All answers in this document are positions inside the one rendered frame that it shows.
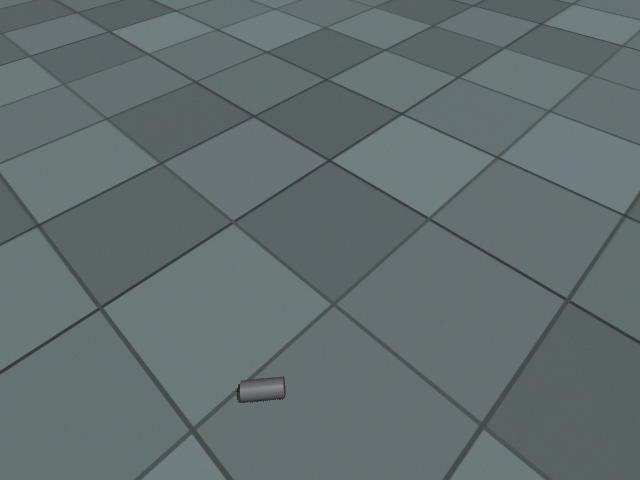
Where can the can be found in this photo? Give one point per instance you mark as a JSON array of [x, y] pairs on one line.
[[262, 389]]

